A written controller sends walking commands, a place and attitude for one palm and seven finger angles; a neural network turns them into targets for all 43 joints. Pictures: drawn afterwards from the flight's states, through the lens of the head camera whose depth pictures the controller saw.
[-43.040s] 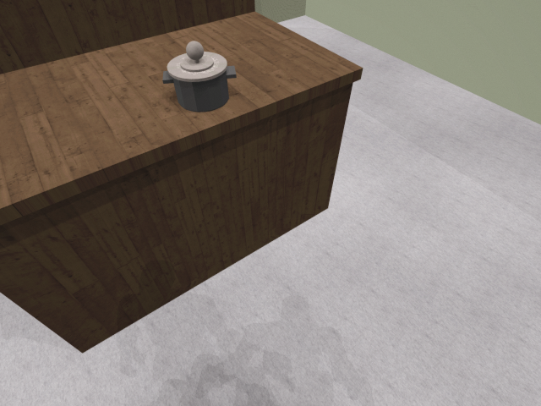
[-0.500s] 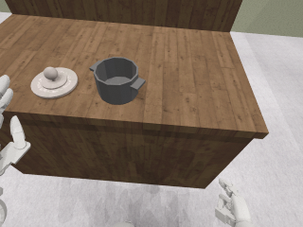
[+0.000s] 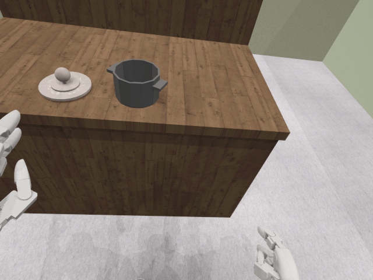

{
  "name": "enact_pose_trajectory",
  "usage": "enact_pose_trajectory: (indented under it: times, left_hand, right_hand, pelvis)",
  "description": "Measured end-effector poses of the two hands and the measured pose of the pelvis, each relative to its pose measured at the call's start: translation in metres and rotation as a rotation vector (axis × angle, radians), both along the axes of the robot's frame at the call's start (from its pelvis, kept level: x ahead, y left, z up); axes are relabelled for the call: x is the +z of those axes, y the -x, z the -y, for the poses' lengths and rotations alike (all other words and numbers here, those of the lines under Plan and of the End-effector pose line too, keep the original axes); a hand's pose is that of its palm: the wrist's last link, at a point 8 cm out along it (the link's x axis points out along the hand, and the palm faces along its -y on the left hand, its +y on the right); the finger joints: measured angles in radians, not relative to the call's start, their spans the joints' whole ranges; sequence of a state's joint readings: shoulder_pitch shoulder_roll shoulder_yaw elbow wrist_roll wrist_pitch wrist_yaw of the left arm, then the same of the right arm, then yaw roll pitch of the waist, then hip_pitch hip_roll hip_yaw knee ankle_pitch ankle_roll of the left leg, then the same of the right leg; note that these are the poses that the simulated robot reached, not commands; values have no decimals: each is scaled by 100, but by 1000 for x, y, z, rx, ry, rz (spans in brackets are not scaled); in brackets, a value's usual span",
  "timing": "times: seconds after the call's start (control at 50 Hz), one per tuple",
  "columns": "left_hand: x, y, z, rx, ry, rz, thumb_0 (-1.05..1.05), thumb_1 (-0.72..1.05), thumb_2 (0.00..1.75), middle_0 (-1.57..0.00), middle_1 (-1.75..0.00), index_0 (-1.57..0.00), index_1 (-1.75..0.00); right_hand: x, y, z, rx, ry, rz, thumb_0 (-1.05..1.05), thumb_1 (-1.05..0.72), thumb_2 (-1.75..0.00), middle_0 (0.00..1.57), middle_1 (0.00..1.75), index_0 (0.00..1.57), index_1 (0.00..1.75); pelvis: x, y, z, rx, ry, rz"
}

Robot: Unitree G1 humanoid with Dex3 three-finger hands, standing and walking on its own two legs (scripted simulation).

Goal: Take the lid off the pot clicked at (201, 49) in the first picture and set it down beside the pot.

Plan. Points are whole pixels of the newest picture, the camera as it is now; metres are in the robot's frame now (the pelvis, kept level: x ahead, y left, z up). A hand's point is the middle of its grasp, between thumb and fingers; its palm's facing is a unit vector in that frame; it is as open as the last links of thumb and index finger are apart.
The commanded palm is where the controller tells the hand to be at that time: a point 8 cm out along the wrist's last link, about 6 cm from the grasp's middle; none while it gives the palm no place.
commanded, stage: stop stepping back and stand still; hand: left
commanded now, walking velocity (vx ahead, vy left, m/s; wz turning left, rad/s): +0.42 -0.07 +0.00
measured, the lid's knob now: (62, 74) +0.69 +0.41 +0.04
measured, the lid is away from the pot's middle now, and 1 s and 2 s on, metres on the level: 0.24 0.24 0.24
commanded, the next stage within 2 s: let the arm hang, fingers relaxed in 1.98 s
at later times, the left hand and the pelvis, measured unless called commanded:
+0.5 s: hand out of the picture +0.07 +0.24 +0.19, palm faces +0.31 -0.86 -0.40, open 7.5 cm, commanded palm +0.02 +0.30 +0.20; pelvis -0.11 +0.02 +0.00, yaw +1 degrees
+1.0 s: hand out of the picture -0.04 +0.22 -0.19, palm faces +0.12 -0.99 -0.11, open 7.0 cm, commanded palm none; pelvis -0.11 +0.04 -0.02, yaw +7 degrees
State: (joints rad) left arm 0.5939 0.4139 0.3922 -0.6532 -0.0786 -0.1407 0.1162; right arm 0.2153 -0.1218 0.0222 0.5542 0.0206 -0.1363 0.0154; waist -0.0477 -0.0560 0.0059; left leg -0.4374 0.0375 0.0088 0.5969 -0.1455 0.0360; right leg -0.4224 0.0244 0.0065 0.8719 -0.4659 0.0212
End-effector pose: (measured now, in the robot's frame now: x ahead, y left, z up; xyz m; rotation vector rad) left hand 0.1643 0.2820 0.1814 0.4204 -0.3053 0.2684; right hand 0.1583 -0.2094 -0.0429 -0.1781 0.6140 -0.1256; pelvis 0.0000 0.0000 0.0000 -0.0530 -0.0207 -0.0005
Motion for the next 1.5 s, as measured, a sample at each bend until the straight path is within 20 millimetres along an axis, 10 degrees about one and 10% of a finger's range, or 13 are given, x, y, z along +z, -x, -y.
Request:
enact_pose_trajectory:
  times: [0.1, 0.2, 0.4, 0.58, 0.66, 0.72, 0.78, 0.92, 1.08, 1.18, 1.32, 1.5]
  left_hand:
    - [21, 57, 24, -59, -165, 28, 2, 89, 89, -21, -30, -20, -30]
    - [35, 98, 2, 36, -123, 170, 2, 88, 89, -22, -30, -21, -30]
    - [-11, 116, -23, 66, 19, 98, 2, 89, 90, -21, -30, -20, -30]
    - [53, 142, -11, -9, -190, 182, 2, 88, 89, -22, -30, -21, -30]
    - [47, 150, -26, 75, -237, 167, 1, 89, 89, -22, -30, -21, -30]
    - [-11, 141, -48, 168, -131, -36, 1, 89, 89, -21, -30, -20, -30]
    - [-113, 138, -61, 271, 127, -359, 0, 90, 90, -20, -30, -20, -30]
    - [-325, 205, -1, 159, 449, -1236, 2, 91, 90, -20, -30, -19, -30]
    - [-327, 214, 11, 202, 506, -1395, -3, 98, 89, -21, -30, -20, -30]
    - [-321, 220, 0, 308, 475, -1438, -1, 94, 89, -21, -30, -20, -30]
    - [-322, 217, -10, 357, 503, -1544, 0, 92, 89, -20, -30, -20, -30]
    - [-314, 159, -4, 332, 505, -1499, 1, 93, 89, -20, -30, -20, -30]
  right_hand:
    - [-13, 38, 7, 26, -6, -5, 1, -90, -90, 21, 30, 20, 30]
    - [-25, 75, 23, 21, 46, -123, 1, -90, -90, 21, 30, 20, 30]
    - [-2, 108, 23, -66, 116, 21, 1, -90, -90, 20, 30, 20, 30]
    - [-21, 145, -15, 10, -9, -40, 1, -90, -90, 20, 30, 20, 30]
    - [-52, 152, -12, 21, -36, -114, 1, -90, -90, 21, 30, 20, 30]
    - [-67, 158, -6, 60, -8, -206, 1, -90, -90, 21, 30, 20, 30]
    - [-73, 167, 1, 70, 30, -290, 1, -90, -90, 20, 30, 20, 30]
    - [-77, 207, 6, -46, 99, -391, 1, -91, -90, 20, 30, 20, 30]
    - [-82, 276, 11, -85, 101, -798, 1, -90, -90, 20, 30, 20, 30]
    - [-94, 254, 11, -97, 64, -859, 1, -91, -90, 20, 30, 20, 30]
    - [-91, 161, -29, -61, 10, -661, 1, -91, -90, 20, 30, 19, 30]
    - [-91, 97, -45, -34, -19, -617, 0, -95, -90, 20, 30, 20, 30]
  pelvis:
    - [-8, 27, 9, 3, -8, 2]
    - [-4, 49, 8, 52, 1, 20]
    - [-14, 101, -14, -3, -69, -10]
    - [-1, 116, -17, 53, -19, -5]
    - [-17, 126, -16, 55, 3, 2]
    - [-20, 130, -20, 128, 22, -12]
    - [-21, 129, -26, 164, 13, -23]
    - [-31, 127, -45, 122, -47, -63]
    - [-13, 94, -34, 133, -52, -104]
    - [-12, 70, -35, 150, -36, -87]
    - [-3, 42, -52, 122, -24, -78]
    - [4, 7, -52, 119, -65, -65]
